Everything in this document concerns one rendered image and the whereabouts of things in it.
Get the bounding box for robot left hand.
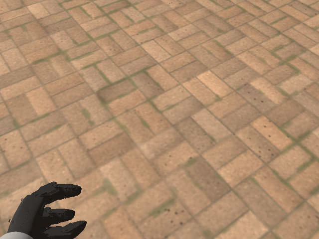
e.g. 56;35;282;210
7;181;87;239

